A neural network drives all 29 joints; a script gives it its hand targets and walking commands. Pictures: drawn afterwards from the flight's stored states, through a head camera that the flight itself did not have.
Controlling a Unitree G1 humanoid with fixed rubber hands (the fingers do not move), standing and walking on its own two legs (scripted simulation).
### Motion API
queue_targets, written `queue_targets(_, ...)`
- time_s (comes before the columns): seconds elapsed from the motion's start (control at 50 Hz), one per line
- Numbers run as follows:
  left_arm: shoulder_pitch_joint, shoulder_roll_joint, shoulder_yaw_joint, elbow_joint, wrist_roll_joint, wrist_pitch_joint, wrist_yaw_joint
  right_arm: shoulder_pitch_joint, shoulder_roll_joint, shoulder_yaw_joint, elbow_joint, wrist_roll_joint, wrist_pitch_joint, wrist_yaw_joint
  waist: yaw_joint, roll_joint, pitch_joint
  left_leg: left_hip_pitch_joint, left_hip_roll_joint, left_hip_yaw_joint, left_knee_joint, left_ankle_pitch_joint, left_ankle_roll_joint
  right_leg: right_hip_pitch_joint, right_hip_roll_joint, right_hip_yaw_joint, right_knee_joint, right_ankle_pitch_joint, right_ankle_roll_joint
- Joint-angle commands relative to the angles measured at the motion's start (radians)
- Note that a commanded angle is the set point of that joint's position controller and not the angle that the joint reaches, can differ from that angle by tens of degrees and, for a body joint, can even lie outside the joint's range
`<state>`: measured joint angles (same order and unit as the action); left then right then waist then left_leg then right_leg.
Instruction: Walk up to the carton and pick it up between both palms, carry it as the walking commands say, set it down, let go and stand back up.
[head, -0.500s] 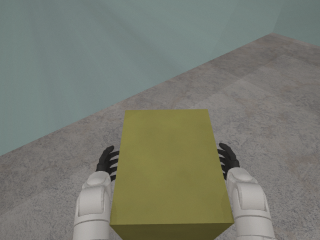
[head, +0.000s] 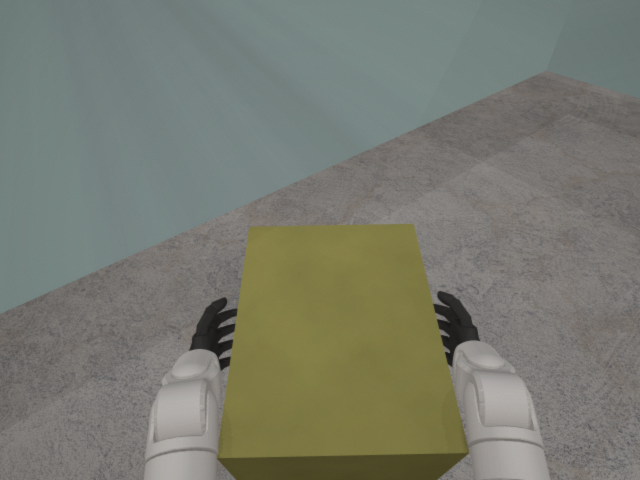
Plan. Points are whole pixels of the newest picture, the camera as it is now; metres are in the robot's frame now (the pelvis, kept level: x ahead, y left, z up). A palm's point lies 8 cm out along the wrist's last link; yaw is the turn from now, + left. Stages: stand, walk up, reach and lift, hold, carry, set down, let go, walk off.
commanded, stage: hold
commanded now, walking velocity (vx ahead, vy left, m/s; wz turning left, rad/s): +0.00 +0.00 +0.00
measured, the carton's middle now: (333, 366) +0.29 +0.00 -0.04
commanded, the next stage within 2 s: carry in 0.92 s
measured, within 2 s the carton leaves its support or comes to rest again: neither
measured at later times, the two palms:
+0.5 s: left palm (205, 359) +0.27 +0.16 +0.04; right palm (462, 352) +0.27 -0.16 +0.04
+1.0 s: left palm (208, 357) +0.27 +0.16 +0.04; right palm (464, 351) +0.27 -0.16 +0.04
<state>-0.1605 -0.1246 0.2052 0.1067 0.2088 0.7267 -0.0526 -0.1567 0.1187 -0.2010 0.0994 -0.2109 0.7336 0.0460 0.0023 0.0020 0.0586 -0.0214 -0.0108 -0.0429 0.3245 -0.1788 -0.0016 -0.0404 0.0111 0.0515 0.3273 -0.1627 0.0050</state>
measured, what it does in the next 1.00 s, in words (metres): stands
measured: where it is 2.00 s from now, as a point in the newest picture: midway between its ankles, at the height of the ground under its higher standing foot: outside the picture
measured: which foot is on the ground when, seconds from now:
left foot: down 0.00-1.00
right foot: down 0.00-1.00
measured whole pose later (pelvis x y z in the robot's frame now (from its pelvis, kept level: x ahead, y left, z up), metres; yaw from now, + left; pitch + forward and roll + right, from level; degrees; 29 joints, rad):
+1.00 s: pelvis -0.01 +0.00 -0.01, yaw +0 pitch -2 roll +0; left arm -0.17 -0.13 0.20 0.07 0.19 0.76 -0.04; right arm -0.16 0.12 -0.21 0.06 -0.19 0.76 0.03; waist 0.00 0.00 -0.02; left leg -0.21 -0.01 -0.05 0.49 -0.24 0.00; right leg -0.22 0.02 0.05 0.47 -0.21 0.01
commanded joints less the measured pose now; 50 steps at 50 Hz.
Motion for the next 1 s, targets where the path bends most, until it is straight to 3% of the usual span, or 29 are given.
queue_targets(0.0, -0.474, -0.769, -0.586, -0.090, -0.197, -0.005, -0.169, -0.491, 0.775, 0.583, -0.102, 0.198, -0.011, 0.173, 0.001, -0.005, -0.243, 0.010, -0.078, -0.013, -0.044, 0.143, 0.009, 0.071, 0.078, 0.015, -0.035, 0.133, 0.004)
queue_targets(0.88, -0.465, -0.768, -0.575, -0.102, -0.194, 0.002, -0.154, -0.486, 0.756, 0.571, -0.125, 0.198, -0.004, 0.169, 0.003, -0.006, -0.242, 0.015, -0.073, -0.007, -0.040, 0.150, 0.007, 0.059, 0.078, 0.018, -0.029, 0.122, 0.006)
queue_targets(0.9, -0.532, -0.789, -0.601, -0.119, -0.234, 0.021, -0.174, -0.497, 0.815, 0.591, -0.133, 0.224, 0.012, 0.174, -0.010, -0.017, -0.336, -0.084, 0.145, -0.038, 0.093, 0.131, 0.015, -0.096, -0.121, 0.012, 0.106, 0.132, -0.020)
queue_targets(0.94, -0.488, -0.809, -0.623, -0.113, -0.241, 0.039, -0.164, -0.493, 0.823, 0.626, -0.137, 0.243, 0.028, 0.170, -0.004, 0.006, -0.405, -0.127, 0.165, -0.065, 0.181, 0.306, 0.034, -0.101, -0.127, 0.031, 0.177, 0.267, -0.031)
queue_targets(0.98, -0.475, -0.818, -0.653, -0.146, -0.262, 0.061, -0.154, -0.507, 0.829, 0.660, -0.166, 0.269, 0.050, 0.166, 0.003, 0.004, -0.415, -0.188, 0.158, -0.064, 0.232, 0.339, 0.035, -0.110, -0.143, 0.041, 0.206, 0.341, -0.043)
